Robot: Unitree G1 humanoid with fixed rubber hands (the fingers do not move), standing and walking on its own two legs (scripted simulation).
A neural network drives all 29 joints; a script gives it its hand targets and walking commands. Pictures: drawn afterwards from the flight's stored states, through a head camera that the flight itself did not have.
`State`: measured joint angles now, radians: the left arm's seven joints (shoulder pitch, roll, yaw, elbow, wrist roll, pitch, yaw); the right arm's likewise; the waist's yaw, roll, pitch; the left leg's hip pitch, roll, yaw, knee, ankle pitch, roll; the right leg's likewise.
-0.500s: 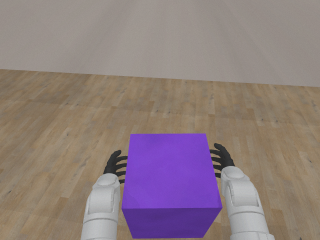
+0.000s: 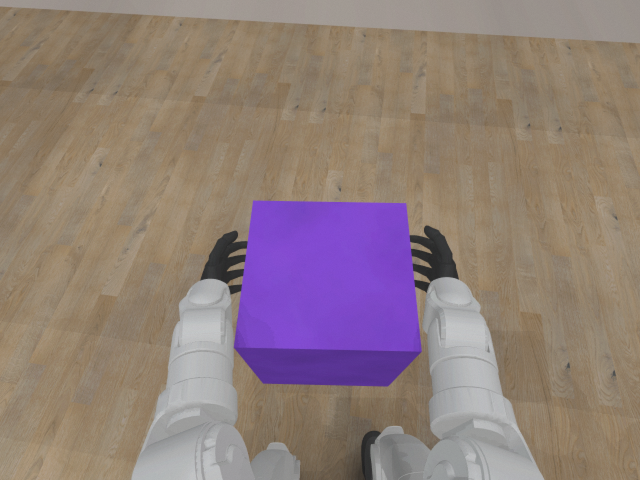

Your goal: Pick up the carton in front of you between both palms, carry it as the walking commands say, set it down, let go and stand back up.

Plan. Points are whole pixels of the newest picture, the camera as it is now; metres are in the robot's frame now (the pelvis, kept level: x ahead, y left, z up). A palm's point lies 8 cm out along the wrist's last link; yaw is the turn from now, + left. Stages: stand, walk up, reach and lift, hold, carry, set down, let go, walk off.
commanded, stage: set down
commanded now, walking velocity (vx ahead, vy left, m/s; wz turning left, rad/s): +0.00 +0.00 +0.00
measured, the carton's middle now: (327, 302) +0.37 +0.01 -0.11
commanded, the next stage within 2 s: none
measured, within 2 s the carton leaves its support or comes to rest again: neither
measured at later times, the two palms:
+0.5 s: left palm (257, 293) +0.43 +0.13 -0.20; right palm (424, 314) +0.37 -0.16 -0.20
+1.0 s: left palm (285, 306) +0.46 +0.10 -0.36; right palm (421, 332) +0.39 -0.19 -0.35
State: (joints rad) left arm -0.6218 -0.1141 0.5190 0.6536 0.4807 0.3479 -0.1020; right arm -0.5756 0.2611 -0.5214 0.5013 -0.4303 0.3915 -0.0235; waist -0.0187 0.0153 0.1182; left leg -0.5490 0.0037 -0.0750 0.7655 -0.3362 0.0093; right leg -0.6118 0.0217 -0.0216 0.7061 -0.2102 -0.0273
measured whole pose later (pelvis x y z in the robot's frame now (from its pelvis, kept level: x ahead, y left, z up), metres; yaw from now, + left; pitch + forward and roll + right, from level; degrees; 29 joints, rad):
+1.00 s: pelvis -0.04 +0.04 -0.25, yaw +1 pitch +48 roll +0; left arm -1.08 0.05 0.27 0.83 0.17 0.25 0.09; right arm -0.90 0.08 -0.58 0.54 -0.20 0.25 -0.05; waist -0.13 0.06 -0.15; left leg -2.06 -0.08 -0.02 1.78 -0.56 0.00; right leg -2.13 -0.01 0.05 1.69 -0.40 0.05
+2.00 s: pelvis -0.06 +0.05 -0.36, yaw -1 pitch +44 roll -4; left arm -1.42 0.23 0.06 1.13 0.08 0.20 0.12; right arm -1.22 -0.14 -0.53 0.91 -0.04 0.17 0.00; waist -0.22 0.02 0.16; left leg -2.33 -0.11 -0.01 2.17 -0.61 0.01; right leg -2.37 -0.01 0.05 2.04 -0.43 0.09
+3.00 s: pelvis -0.06 +0.03 -0.36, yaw -2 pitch +41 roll -3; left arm -1.42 0.41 -0.13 1.03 -0.13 0.09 0.07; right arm -1.17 -0.24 -0.34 0.99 0.23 -0.03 -0.11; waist -0.17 -0.01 0.27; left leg -2.26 -0.09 -0.08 2.19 -0.64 -0.04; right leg -2.32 0.00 -0.01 2.05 -0.43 0.04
